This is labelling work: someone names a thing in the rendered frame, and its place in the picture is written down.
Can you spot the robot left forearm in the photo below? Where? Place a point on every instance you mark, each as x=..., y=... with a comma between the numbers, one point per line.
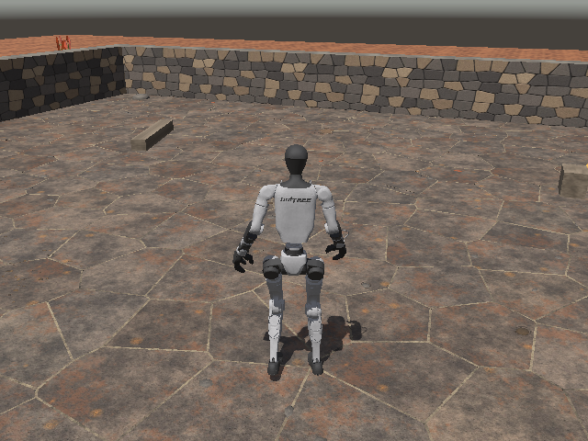
x=246, y=242

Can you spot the robot right forearm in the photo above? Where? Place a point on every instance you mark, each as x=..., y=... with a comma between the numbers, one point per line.
x=337, y=238

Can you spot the robot right upper arm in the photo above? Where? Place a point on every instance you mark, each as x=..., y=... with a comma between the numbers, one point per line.
x=324, y=194

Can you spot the robot torso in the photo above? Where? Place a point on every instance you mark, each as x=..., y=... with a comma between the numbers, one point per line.
x=295, y=215

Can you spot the right robot shin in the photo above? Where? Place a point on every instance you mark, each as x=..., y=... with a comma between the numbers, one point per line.
x=315, y=334

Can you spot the left robot hand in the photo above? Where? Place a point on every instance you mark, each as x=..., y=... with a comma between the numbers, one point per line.
x=237, y=259

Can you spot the robot left upper arm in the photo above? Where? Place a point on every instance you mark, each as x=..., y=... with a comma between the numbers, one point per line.
x=265, y=193

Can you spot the right robot hand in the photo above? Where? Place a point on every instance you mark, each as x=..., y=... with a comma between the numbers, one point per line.
x=342, y=251

